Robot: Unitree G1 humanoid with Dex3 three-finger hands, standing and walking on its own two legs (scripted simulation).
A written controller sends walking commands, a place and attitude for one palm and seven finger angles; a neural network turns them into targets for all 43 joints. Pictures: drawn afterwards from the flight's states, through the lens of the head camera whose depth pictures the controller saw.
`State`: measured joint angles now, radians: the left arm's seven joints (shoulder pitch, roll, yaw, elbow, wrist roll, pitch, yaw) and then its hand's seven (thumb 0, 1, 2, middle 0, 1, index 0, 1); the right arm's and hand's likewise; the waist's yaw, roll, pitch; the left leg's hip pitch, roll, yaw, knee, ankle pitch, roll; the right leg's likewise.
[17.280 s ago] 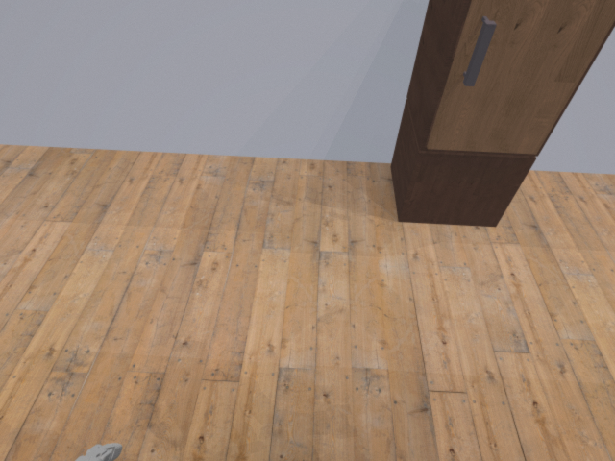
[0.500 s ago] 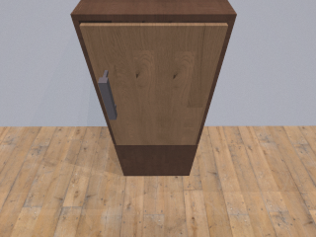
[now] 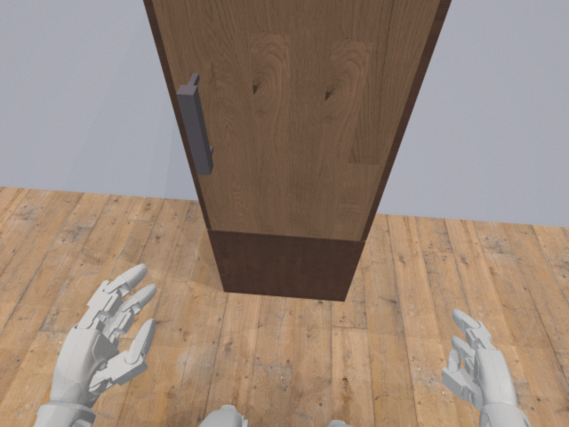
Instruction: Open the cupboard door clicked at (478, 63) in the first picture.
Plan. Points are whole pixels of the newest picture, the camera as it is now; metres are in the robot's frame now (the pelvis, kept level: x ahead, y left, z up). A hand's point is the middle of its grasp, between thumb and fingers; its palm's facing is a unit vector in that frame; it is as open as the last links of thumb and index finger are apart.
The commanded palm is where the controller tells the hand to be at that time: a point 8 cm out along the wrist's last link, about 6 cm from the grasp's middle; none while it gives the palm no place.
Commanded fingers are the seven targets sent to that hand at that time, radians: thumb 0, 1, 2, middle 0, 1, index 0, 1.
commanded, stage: raise the hand with hooked fingers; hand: left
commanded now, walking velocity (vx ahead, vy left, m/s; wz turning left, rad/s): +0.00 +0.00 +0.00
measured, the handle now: (200, 126) +0.58 +0.20 +0.08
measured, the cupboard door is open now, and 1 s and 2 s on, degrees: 0 0 0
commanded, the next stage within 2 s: move the hooked fingers beside the handle in 1.76 s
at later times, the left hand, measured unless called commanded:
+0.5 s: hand (95, 331) +0.22 +0.25 +0.05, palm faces +0.00 -1.00 -0.06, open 11.1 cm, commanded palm +0.20 +0.30 +0.05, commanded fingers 0.00 -0.10 0.47 -0.27 -0.94 -0.27 -0.94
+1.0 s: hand (56, 288) +0.26 +0.30 +0.08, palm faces +0.01 -1.00 -0.05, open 13.7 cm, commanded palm +0.24 +0.35 +0.09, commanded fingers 0.00 -0.50 0.30 -0.30 -1.20 -0.30 -1.20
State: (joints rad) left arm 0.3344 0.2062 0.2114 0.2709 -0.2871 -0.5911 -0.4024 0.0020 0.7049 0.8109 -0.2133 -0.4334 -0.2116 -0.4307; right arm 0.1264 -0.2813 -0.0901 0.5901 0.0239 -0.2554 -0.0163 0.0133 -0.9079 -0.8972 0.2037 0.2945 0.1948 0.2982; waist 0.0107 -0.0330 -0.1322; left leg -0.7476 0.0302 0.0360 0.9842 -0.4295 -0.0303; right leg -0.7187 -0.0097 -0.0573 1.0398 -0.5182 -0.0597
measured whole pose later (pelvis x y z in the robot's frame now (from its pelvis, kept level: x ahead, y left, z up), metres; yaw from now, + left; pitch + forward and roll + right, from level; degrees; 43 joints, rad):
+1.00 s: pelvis +0.00 +0.05 +0.02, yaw +1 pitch +9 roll -3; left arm 0.09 0.38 0.35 0.25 -0.34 -0.26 -0.44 -0.01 -0.43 0.33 -0.29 -1.16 -0.29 -1.16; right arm 0.24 -0.26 0.05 0.54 0.04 -0.22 -0.07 0.01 -0.90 -0.90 0.21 0.30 0.20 0.30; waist 0.01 0.02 -0.09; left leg -0.69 0.02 0.01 0.94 -0.41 0.03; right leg -0.59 -0.01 -0.08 0.87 -0.44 0.00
